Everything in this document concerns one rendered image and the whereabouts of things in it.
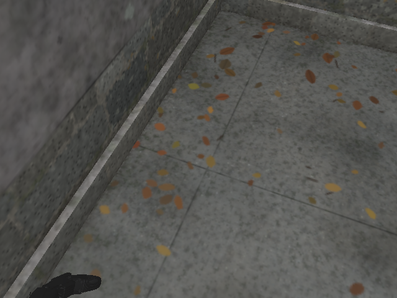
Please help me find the left robot hand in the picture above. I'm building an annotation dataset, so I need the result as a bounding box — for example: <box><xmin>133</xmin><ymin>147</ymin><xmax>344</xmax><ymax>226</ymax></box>
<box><xmin>29</xmin><ymin>273</ymin><xmax>101</xmax><ymax>298</ymax></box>

